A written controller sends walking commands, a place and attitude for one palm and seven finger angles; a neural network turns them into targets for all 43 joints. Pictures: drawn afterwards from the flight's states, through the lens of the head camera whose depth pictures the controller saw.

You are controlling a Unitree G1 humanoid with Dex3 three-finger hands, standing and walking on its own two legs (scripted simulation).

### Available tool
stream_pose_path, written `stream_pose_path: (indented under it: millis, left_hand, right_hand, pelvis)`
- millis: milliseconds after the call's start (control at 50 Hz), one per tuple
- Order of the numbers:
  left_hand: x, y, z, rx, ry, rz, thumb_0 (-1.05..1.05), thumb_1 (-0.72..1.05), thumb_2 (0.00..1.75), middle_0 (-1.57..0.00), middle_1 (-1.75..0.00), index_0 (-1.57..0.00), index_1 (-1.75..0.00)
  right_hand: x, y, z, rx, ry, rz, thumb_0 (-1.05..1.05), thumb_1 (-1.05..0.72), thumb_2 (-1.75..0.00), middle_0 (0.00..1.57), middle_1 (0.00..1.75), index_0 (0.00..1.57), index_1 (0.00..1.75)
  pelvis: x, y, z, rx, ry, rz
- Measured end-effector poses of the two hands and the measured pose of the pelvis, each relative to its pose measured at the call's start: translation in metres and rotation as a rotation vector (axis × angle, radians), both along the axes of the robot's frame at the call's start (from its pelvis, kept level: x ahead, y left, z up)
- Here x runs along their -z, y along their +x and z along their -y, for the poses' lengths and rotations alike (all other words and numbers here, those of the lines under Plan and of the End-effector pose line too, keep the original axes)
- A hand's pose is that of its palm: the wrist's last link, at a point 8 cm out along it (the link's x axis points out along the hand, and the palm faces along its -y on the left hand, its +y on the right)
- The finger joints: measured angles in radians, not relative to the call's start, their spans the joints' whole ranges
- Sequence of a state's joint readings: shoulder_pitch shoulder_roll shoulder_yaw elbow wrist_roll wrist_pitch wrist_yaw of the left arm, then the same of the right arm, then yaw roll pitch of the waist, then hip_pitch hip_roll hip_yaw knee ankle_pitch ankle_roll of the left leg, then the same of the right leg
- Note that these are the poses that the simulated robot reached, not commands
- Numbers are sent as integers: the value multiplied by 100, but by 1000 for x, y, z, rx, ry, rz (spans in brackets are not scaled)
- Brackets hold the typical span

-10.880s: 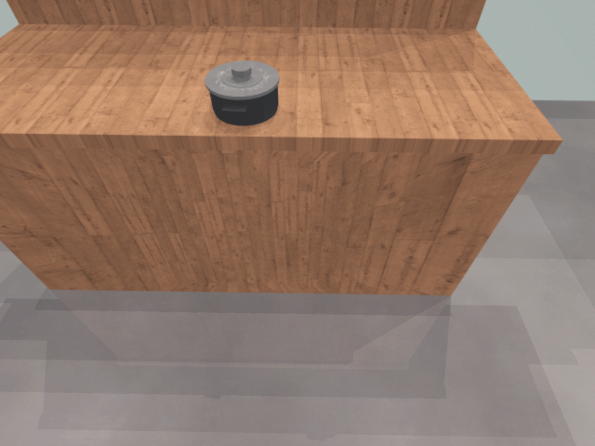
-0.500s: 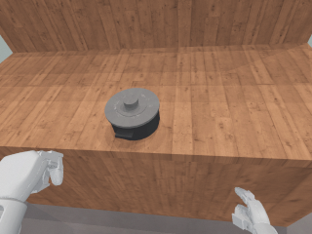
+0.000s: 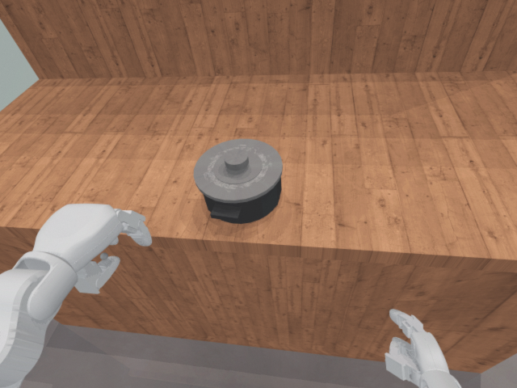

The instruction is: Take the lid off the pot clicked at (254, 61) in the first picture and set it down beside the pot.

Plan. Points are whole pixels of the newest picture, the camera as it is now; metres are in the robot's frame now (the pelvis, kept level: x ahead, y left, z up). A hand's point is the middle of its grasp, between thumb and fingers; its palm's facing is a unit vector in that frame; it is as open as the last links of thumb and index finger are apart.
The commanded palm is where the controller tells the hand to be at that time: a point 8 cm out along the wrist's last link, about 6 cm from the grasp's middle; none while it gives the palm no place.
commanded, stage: reach forward and open the fingers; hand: left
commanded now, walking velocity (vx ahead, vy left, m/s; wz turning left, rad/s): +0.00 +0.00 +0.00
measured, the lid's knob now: (236, 159) +0.49 +0.10 +0.09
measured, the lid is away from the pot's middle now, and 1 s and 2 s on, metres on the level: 0.00 0.00 0.00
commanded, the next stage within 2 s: move the open hand above the knob in 0.36 s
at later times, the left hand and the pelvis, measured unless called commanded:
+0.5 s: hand (98, 214) +0.29 +0.26 +0.15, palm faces -0.08 -0.09 -0.99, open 10.0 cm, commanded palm +0.27 +0.25 +0.22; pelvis -0.01 +0.02 +0.00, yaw +0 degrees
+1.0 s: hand (156, 170) +0.37 +0.19 +0.17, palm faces -0.10 -0.01 -1.00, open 10.0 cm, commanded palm +0.34 +0.19 +0.22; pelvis +0.01 -0.02 +0.00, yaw +0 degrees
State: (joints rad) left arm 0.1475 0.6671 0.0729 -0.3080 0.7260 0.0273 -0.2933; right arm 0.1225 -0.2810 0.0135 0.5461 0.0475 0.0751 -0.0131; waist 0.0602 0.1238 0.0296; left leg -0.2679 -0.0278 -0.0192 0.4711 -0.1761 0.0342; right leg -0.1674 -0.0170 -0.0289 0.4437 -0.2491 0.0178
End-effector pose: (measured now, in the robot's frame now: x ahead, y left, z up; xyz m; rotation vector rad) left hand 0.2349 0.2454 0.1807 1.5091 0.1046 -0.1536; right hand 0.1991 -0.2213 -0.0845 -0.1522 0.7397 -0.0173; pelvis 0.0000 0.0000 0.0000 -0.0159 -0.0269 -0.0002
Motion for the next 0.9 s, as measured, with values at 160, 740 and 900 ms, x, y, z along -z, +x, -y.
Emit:
stream_pose_path:
  millis: [160, 740, 900]
  left_hand:
    - [-18, 19, -28, -72, 10, 84, 0, -19, 143, -91, -22, -90, -22]
    - [-43, 76, 12, -51, 17, 104, 0, -31, 150, -87, -8, -86, -8]
    - [-19, 93, 64, 80, 59, 9, 0, -31, 150, -87, -8, -86, -8]
  right_hand:
    - [4, -12, -14, -4, 22, -34, 1, -91, -90, 19, 30, 20, 30]
    - [5, -4, -12, -23, 47, -22, 1, -91, -90, 19, 30, 20, 30]
    - [10, -5, 5, 4, 46, -38, 1, -91, -90, 20, 30, 20, 30]
  pelvis:
    - [0, -8, -9, -1, -1, 9]
    - [1, -7, -2, -9, 11, -3]
    - [2, 1, 8, 0, 19, -5]
